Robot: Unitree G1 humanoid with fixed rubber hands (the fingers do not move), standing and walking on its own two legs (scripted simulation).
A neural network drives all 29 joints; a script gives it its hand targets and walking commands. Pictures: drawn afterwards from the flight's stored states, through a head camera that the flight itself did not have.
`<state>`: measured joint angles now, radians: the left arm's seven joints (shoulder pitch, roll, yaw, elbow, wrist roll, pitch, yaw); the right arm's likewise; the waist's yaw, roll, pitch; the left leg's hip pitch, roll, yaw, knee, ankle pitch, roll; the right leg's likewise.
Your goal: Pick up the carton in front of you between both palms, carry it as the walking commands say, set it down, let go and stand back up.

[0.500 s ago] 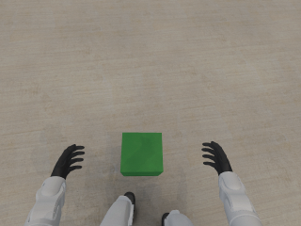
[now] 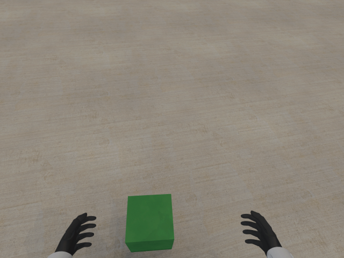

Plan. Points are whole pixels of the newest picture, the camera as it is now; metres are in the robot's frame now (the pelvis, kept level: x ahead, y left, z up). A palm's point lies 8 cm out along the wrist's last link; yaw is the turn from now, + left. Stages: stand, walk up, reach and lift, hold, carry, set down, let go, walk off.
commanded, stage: let go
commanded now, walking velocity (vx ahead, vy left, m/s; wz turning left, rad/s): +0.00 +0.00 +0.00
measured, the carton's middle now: (150, 223) +0.36 +0.07 -0.65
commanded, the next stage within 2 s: stand in 0.18 s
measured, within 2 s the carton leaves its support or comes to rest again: neither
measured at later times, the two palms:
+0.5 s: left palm out of the picture +0.15 +0.30 -0.10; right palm (289, 252) +0.15 -0.28 -0.08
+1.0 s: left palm out of the picture +0.12 +0.32 -0.10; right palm out of the picture +0.11 -0.27 -0.09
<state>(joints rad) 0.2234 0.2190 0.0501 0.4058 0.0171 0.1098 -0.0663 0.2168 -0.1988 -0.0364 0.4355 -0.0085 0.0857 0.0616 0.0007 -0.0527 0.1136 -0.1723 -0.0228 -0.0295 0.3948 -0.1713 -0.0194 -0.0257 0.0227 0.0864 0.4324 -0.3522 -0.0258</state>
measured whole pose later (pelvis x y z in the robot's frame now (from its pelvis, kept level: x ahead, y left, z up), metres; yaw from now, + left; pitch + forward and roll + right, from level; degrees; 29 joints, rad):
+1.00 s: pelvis +0.00 +0.03 +0.00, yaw -2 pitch -1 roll +0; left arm 0.24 0.37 0.03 0.77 0.03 0.00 0.03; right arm 0.13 -0.33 -0.03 0.89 -0.03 -0.01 -0.02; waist -0.01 -0.03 0.01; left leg -0.25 -0.02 0.01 0.50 -0.23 0.02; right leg -0.07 0.02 0.12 0.44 -0.36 0.01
